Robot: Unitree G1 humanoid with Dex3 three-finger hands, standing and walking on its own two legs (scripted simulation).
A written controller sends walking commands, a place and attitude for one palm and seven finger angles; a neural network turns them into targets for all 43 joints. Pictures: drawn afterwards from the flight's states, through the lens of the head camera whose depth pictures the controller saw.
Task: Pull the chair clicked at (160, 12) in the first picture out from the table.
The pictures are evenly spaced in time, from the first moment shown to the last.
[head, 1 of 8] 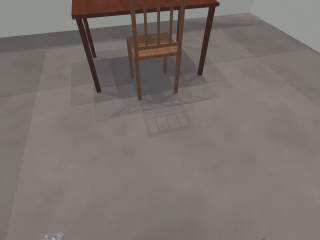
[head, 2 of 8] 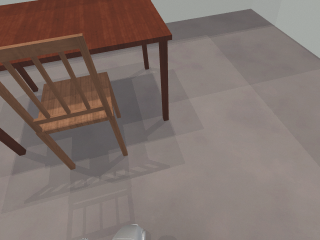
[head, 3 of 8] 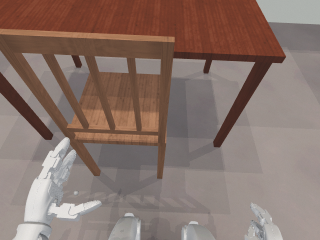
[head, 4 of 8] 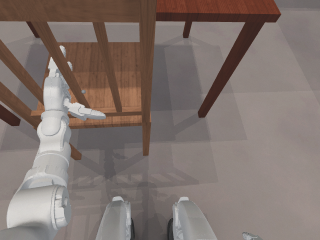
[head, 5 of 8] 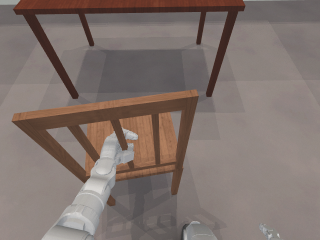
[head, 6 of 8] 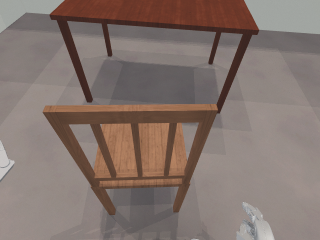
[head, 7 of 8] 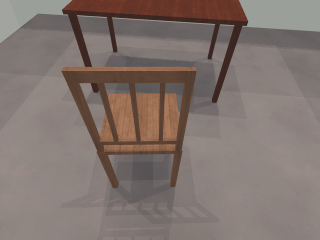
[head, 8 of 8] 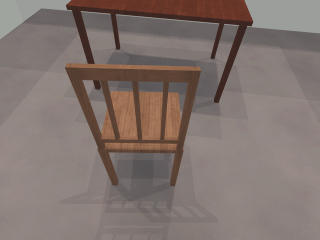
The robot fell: no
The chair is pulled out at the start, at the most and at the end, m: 0.00 0.62 0.62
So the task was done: yes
